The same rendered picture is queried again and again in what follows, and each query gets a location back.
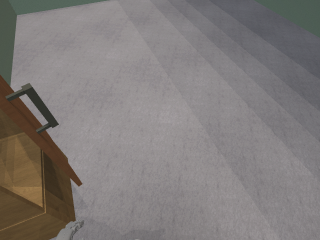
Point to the robot left hand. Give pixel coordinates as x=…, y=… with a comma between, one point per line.
x=70, y=229

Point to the handle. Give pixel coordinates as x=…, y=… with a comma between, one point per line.
x=34, y=97

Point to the cupboard door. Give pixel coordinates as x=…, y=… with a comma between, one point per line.
x=19, y=113

